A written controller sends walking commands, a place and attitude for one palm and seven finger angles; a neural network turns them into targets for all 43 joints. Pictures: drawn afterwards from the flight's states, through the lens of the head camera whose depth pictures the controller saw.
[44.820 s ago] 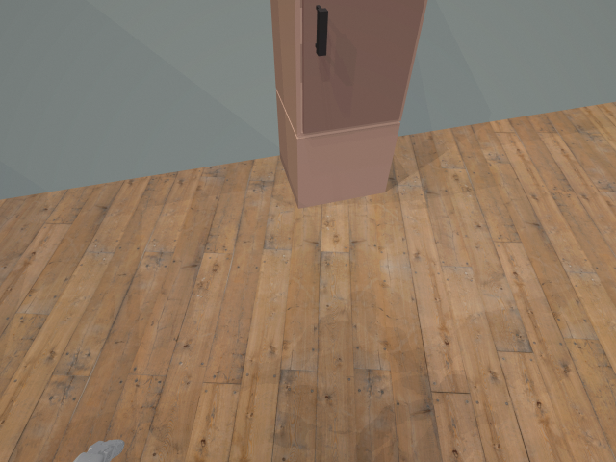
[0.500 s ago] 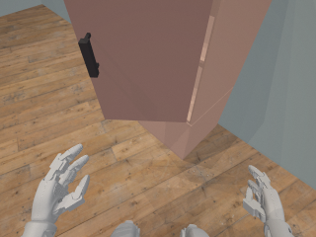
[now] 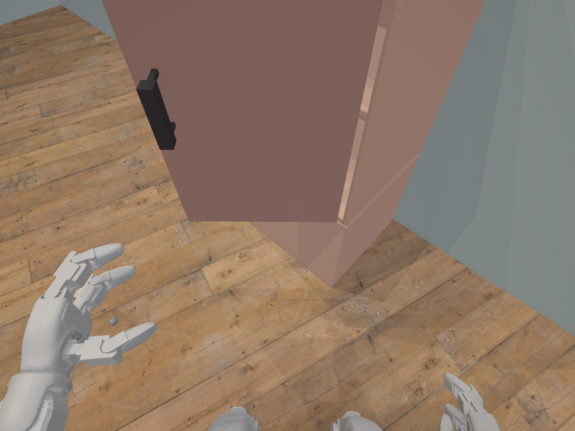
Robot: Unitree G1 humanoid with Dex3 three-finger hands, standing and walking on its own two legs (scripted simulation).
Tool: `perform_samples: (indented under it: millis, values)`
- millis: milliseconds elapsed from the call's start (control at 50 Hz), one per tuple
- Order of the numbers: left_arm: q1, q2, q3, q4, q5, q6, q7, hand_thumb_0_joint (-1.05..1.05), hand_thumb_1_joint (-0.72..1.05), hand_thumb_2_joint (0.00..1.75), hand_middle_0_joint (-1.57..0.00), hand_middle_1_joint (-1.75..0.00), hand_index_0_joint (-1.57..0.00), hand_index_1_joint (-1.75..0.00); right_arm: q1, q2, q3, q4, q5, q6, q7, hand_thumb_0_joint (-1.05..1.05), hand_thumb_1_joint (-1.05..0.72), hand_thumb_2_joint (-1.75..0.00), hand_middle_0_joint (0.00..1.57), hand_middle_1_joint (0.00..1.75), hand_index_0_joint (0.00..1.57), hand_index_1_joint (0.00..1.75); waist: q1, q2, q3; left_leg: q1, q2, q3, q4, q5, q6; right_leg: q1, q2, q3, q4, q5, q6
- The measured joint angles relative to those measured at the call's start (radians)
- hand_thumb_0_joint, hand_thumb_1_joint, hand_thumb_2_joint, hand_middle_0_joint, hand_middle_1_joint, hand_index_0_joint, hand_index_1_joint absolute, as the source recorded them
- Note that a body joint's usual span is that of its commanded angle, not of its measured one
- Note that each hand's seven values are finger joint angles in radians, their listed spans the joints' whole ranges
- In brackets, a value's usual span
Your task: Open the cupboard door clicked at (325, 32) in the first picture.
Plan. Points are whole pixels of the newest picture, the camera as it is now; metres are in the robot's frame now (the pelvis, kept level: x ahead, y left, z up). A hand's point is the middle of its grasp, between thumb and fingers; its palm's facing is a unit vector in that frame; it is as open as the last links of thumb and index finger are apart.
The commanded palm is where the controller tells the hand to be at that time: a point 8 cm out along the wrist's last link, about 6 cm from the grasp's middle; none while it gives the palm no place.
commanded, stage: raise the hand with hooked fingers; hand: left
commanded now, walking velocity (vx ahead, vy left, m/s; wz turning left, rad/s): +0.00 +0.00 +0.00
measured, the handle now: (161, 109) +0.60 +0.25 +0.09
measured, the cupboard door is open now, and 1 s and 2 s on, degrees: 42 42 42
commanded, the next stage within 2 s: move the hooked fingers beside the handle in 1.22 s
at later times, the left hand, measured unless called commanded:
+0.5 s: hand (73, 276) +0.28 +0.27 +0.09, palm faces +0.07 -1.00 -0.05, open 13.8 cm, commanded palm +0.25 +0.32 +0.09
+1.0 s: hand (73, 248) +0.31 +0.27 +0.11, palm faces +0.06 -1.00 -0.03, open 14.0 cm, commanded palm +0.27 +0.32 +0.11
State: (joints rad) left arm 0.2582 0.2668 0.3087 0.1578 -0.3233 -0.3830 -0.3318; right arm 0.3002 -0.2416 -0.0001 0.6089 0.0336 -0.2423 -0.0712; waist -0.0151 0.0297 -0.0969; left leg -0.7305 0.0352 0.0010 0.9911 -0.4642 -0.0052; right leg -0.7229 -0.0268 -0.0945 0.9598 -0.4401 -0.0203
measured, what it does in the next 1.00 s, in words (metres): stands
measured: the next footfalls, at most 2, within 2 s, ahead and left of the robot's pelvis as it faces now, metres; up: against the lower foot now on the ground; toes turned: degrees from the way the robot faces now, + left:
none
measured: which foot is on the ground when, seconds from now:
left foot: down 0.00-1.00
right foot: down 0.00-1.00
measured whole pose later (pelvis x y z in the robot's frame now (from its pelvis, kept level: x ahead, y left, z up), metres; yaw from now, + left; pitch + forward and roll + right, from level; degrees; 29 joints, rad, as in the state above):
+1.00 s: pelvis +0.01 +0.00 +0.03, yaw +0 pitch +7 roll -1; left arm -0.07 0.38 0.45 0.45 -0.33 -0.25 -0.46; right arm 0.30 -0.28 0.03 0.58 0.05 -0.19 -0.09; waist -0.01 0.03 -0.06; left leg -0.52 0.03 0.02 0.78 -0.39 0.00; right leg -0.51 -0.02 -0.08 0.75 -0.36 -0.01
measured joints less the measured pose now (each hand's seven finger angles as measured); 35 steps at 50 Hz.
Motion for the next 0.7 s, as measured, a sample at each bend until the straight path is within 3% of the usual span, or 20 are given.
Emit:
perform_samples:
  millis: [140, 420, 700]
  values:
    - [-0.029, 0.011, -0.006, 0.003, 0.008, 0.009, -0.014, 0.0, -0.09, 0.48, -0.27, -0.94, -0.27, -0.94, -0.021, -0.033, -0.008, -0.016, 0.003, -0.006, -0.007, 0.01, -0.9, -0.9, 0.2, 0.3, 0.2, 0.3, 0.007, -0.01, 0.01, 0.035, -0.008, 0.004, -0.023, 0.002, 0.011, 0.039, -0.007, 0.003, -0.029, 0.006, 0.011]
    - [-0.155, 0.063, 0.049, 0.08, -0.006, 0.097, -0.06, 0.0, -0.4, 0.34, -0.29, -1.14, -0.3, -1.14, -0.059, -0.008, 0.04, -0.052, 0.006, 0.014, -0.009, 0.01, -0.9, -0.9, 0.2, 0.3, 0.2, 0.3, 0.03, -0.004, 0.014, 0.12, -0.013, -0.001, -0.094, 0.022, 0.016, 0.134, -0.007, -0.003, -0.114, 0.032, 0.019]
    - [-0.309, 0.123, 0.124, 0.233, -0.018, 0.144, -0.127, -0.01, -0.49, 0.3, -0.3, -1.2, -0.3, -1.2, -0.025, -0.024, 0.047, -0.02, 0.011, 0.037, -0.023, 0.01, -0.9, -0.9, 0.2, 0.3, 0.2, 0.3, 0.025, 0.002, 0.028, 0.186, -0.011, 0.004, -0.165, 0.053, 0.013, 0.194, -0.002, 0.001, -0.18, 0.062, 0.015]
